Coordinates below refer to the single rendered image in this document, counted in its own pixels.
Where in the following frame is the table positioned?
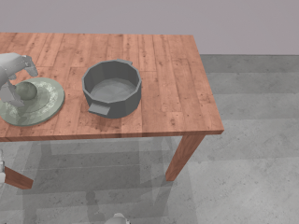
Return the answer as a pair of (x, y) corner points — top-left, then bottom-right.
(0, 32), (224, 189)

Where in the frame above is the robot left hand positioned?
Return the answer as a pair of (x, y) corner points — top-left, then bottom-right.
(0, 52), (38, 107)

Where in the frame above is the left robot shin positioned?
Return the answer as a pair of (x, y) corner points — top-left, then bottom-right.
(114, 213), (125, 218)

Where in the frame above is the lid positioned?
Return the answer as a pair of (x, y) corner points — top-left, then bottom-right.
(0, 77), (65, 127)

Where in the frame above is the pot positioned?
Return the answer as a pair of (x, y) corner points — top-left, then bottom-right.
(81, 58), (142, 119)

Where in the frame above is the knob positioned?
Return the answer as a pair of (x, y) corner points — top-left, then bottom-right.
(15, 81), (37, 101)

